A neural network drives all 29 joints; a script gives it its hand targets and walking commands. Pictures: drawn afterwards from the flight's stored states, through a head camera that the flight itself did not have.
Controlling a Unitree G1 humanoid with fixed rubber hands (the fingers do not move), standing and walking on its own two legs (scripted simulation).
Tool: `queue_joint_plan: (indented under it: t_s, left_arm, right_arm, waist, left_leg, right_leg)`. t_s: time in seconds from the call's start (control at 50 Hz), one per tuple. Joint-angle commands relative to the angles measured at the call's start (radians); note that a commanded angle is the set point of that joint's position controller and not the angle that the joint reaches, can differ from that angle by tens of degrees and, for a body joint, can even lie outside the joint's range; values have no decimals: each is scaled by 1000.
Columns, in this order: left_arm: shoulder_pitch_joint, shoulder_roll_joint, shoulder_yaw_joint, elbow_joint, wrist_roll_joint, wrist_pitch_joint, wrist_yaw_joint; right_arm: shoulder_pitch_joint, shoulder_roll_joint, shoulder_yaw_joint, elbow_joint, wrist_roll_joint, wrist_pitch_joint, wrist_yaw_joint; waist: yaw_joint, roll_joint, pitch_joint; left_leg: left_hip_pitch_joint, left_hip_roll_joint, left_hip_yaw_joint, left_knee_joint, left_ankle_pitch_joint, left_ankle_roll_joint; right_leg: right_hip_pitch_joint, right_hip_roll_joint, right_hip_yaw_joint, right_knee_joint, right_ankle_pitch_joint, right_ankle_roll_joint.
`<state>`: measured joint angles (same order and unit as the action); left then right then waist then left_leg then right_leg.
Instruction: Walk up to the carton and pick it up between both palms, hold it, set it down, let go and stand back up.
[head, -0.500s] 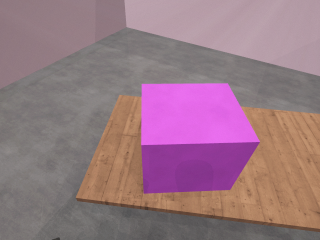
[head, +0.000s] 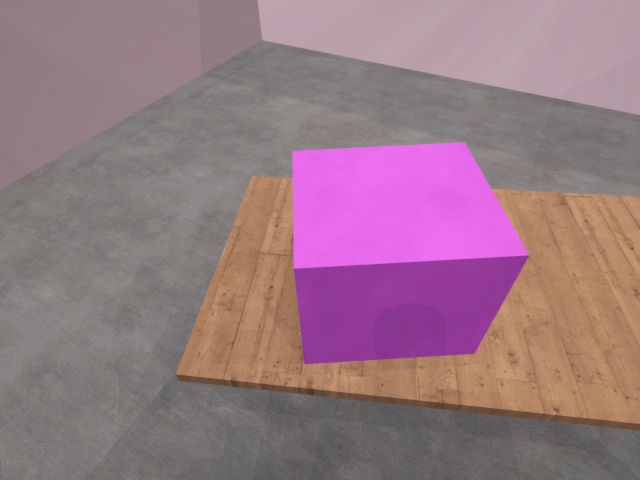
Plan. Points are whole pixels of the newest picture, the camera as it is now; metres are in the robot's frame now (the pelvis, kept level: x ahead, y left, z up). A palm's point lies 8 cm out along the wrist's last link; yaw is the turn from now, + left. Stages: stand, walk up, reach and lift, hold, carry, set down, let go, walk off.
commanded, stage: stand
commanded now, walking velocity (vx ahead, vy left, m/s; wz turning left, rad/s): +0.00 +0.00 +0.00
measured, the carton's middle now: (384, 253) +0.48 -0.07 -0.01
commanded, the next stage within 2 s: none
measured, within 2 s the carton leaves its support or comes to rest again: neither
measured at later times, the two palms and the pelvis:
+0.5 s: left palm out of the picture +0.10 +0.29 -0.11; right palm out of the picture +0.10 -0.30 -0.11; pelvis +0.02 -0.01 +0.00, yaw +0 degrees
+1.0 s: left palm out of the picture +0.12 +0.29 -0.11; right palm out of the picture +0.12 -0.29 -0.12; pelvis +0.04 +0.00 +0.00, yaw +0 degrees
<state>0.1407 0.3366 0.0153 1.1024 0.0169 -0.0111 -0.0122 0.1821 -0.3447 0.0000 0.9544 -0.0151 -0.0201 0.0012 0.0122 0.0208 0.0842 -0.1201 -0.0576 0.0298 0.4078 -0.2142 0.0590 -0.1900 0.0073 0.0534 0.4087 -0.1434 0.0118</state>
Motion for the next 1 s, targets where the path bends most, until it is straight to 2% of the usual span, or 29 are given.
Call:
queue_joint_plan:
  t_s: [0.0,0.02,0.04,0.06,0.12,0.22,0.24,0.26,0.32,0.36,0.4,0.44,0.46,0.48,0.5,0.52,0.54,0.56,0.58,0.66,0.7,0.72,0.74,0.76,0.86,0.88,0.92,0.94,0.98]
  left_arm:
    - [-72,223,30,-39,-2,-19,4]
    - [-68,216,32,-50,-1,-26,5]
    - [-64,229,44,-47,1,-30,10]
    - [-88,225,34,-52,12,-30,16]
    - [-75,234,31,-26,2,-34,19]
    - [-114,193,23,-45,-1,-18,7]
    - [-86,187,20,-52,-3,-16,7]
    - [-104,216,30,-43,-9,-17,12]
    - [-73,239,34,-35,-6,-30,17]
    - [-78,237,40,-38,4,-24,17]
    - [-82,203,23,-56,1,-22,17]
    - [-91,226,24,-26,-11,-29,21]
    - [-90,236,30,-33,-4,-24,21]
    - [-113,191,34,-35,-11,-24,18]
    - [-96,234,24,-34,-5,-30,17]
    - [-89,244,28,-27,-3,-25,21]
    - [-92,219,29,-29,-9,-30,21]
    - [-91,229,37,-27,-3,-26,18]
    - [-114,218,26,-24,4,-17,24]
    - [-98,222,33,-31,-6,-28,16]
    - [-109,204,28,-36,-10,-23,15]
    - [-75,164,14,-41,-10,-18,18]
    - [-72,193,19,-35,-8,-19,17]
    - [-94,207,25,-34,-4,-15,20]
    - [-106,198,32,-51,-8,-12,31]
    - [-113,184,21,-51,-3,-9,29]
    - [-113,164,30,-60,-7,-8,27]
    - [-126,168,12,-41,-4,-7,29]
    - [-110,185,30,-34,-1,-17,33]
  right_arm:
    - [-53,-190,-38,-43,-1,-17,-13]
    - [-53,-191,-40,-34,1,-18,-16]
    - [-27,-193,-40,-41,11,-19,-21]
    - [-95,-221,-48,-42,-6,-13,-15]
    - [-72,-234,-58,-21,0,-16,-12]
    - [-58,-199,-36,1,8,-15,-14]
    - [-85,-228,-51,-1,8,-17,-18]
    - [-77,-188,-40,0,0,-15,-12]
    - [-78,-211,-43,19,1,-10,-22]
    - [-56,-190,-38,10,11,-17,-19]
    - [-65,-202,-42,15,11,-15,-15]
    - [-54,-218,-55,23,5,-21,-13]
    - [-44,-208,-49,18,14,-20,-15]
    - [-92,-237,-53,12,3,-20,-20]
    - [-69,-205,-52,27,7,-15,-22]
    - [-53,-193,-35,28,2,-18,-24]
    - [-56,-190,-44,17,5,-20,-18]
    - [-64,-224,-53,26,5,-19,-25]
    - [-78,-172,-40,21,3,-17,-23]
    - [-71,-204,-55,32,16,-17,-20]
    - [-55,-188,-43,26,6,-21,-20]
    - [-88,-224,-65,33,7,-22,-22]
    - [-39,-183,-52,29,19,-26,-23]
    - [-69,-212,-56,38,13,-28,-22]
    - [-90,-208,-60,30,8,-17,-31]
    - [-91,-198,-54,14,9,-23,-28]
    - [-131,-219,-62,6,3,-20,-25]
    - [-89,-211,-59,27,7,-19,-22]
    - [-73,-176,-55,33,3,-20,-23]
  waist:
    - [-7,-40,-72]
    - [-4,-19,-77]
    - [-18,-84,-81]
    - [-23,-20,-124]
    - [-20,-50,-112]
    - [-19,40,-45]
    - [4,0,-32]
    - [-9,-52,-35]
    - [3,14,-77]
    - [-15,-45,-90]
    - [-20,21,-82]
    - [-1,-42,-96]
    - [-19,8,-77]
    - [4,46,-62]
    - [-16,-44,-79]
    - [-17,-35,-65]
    - [-12,36,-65]
    - [-4,-11,-100]
    - [-24,15,-77]
    - [-14,-38,-141]
    - [-12,11,-107]
    - [18,36,-85]
    - [-14,-41,-174]
    - [6,-45,-53]
    - [3,-60,-85]
    - [-20,-31,-133]
    - [10,-25,-127]
    - [-22,25,-80]
    - [-34,-41,-89]
  left_leg:
    - [-79,188,-201,-169,-125,-2]
    - [-76,182,-192,-172,-59,-2]
    - [-66,171,-177,-143,-33,-6]
    - [-10,179,-168,-141,-23,-10]
    - [19,162,-160,-105,65,-8]
    - [-82,172,-159,-155,-38,-12]
    - [-85,183,-191,-197,-77,-14]
    - [-52,200,-187,-180,-73,-4]
    - [-22,184,-163,-164,24,-7]
    - [-35,174,-142,-131,87,-16]
    - [-5,173,-124,-134,107,-27]
    - [10,173,-169,-160,84,-22]
    - [-5,188,-154,-155,107,-20]
    - [-36,178,-156,-141,114,-19]
    - [22,178,-148,-139,153,-25]
    - [1,180,-153,-149,98,-19]
    - [-27,178,-149,-145,103,-28]
    - [-15,179,-157,-148,117,-20]
    - [-15,190,-142,-143,127,-24]
    - [45,191,-161,-147,159,-26]
    - [1,187,-142,-121,191,-27]
    - [-3,183,-142,-140,228,-32]
    - [43,183,-138,-125,258,-41]
    - [10,184,-146,-150,253,-29]
    - [45,189,-145,-136,206,-21]
    - [92,185,-133,-133,239,-31]
    - [76,188,-121,-121,276,-41]
    - [89,177,-111,-125,240,-38]
    - [76,201,-145,-151,209,-27]
  right_leg:
    - [57,-93,103,-83,-63,-38]
    - [89,-105,107,-75,-10,-47]
    - [76,-103,116,-89,-25,-49]
    - [43,-111,127,-98,-12,-46]
    - [39,-123,109,-102,28,-43]
    - [51,-113,107,-100,-9,-49]
    - [48,-111,97,-94,-26,-48]
    - [8,-114,109,-104,-55,-48]
    - [76,-124,122,-122,23,-50]
    - [85,-121,104,-125,81,-48]
    - [54,-115,102,-101,78,-43]
    - [91,-115,84,-106,48,-39]
    - [60,-118,108,-114,70,-44]
    - [77,-114,105,-121,91,-36]
    - [46,-109,105,-117,90,-39]
    - [61,-116,109,-130,77,-45]
    - [76,-119,106,-103,86,-45]
    - [103,-116,94,-96,100,-45]
    - [73,-113,91,-100,104,-40]
    - [84,-111,81,-84,73,-45]
    - [84,-121,108,-91,133,-54]
    - [103,-126,80,-90,155,-54]
    - [127,-131,94,-68,185,-66]
    - [76,-121,83,-79,165,-64]
    - [81,-118,88,-99,124,-49]
    - [70,-115,89,-91,160,-41]
    - [67,-106,69,-72,163,-39]
    - [25,-113,92,-100,178,-40]
    - [57,-110,70,-97,122,-32]
